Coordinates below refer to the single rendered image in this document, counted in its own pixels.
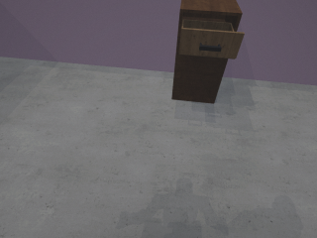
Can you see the drawer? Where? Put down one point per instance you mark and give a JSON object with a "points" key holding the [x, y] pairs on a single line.
{"points": [[209, 33]]}

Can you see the handle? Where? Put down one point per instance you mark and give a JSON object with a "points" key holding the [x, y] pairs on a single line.
{"points": [[210, 48]]}

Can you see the cabinet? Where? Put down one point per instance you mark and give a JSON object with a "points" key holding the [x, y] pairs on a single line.
{"points": [[196, 78]]}

